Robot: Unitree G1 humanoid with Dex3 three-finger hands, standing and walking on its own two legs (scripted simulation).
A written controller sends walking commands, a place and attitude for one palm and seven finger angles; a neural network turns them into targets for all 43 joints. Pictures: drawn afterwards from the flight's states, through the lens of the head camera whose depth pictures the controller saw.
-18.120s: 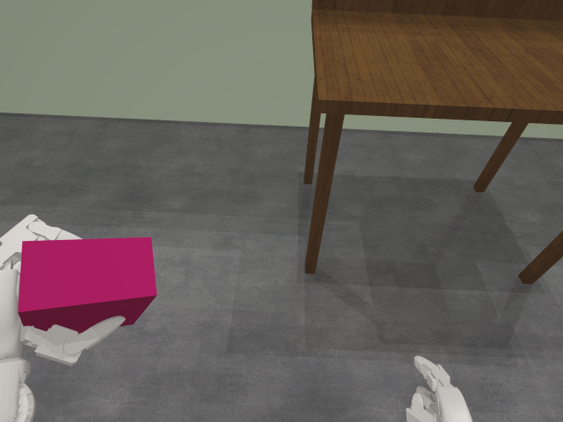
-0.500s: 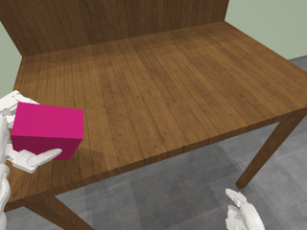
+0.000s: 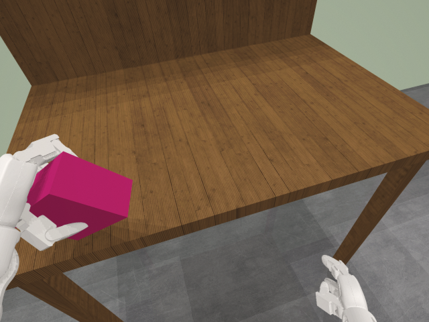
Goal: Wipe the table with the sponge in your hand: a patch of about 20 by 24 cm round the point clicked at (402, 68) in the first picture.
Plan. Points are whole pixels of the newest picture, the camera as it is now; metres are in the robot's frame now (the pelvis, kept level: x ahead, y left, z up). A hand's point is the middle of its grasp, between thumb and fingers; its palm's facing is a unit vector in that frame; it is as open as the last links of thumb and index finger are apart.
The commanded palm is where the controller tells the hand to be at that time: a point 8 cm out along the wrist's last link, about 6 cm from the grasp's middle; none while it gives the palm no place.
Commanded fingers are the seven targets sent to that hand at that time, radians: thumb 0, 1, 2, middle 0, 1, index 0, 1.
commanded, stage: turn the palm down, sponge in hand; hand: left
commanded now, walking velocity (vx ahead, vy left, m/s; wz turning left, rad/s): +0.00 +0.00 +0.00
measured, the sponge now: (82, 205) +0.23 +0.24 +0.16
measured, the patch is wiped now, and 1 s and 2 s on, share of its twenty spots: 0.05 0.05 0.05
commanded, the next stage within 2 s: move the sponge above the wiping area in 1.48 s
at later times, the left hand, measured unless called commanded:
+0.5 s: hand (19, 176) +0.22 +0.29 +0.23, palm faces +0.36 -0.32 -0.88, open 10.4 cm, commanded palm +0.18 +0.31 +0.28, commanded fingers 0.00 0.10 1.30 -1.20 -1.60 -1.20 -1.60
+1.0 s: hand out of the picture +0.24 +0.31 +0.28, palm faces +0.44 -0.12 -0.89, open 10.4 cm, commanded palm +0.18 +0.30 +0.31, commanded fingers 0.00 0.10 1.30 -1.20 -1.60 -1.20 -1.60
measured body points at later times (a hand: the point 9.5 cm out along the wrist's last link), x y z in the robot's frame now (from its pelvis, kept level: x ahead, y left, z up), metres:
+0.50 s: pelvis -0.01 +0.02 +0.00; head -0.03 -0.01 +0.45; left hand +0.20 +0.30 +0.28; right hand +0.24 -0.17 -0.06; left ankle -0.05 +0.13 -0.73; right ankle +0.05 -0.07 -0.73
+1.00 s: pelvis -0.01 +0.03 +0.01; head -0.03 -0.02 +0.46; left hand +0.21 +0.31 +0.32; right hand +0.26 -0.16 -0.05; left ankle -0.05 +0.13 -0.73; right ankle +0.05 -0.07 -0.73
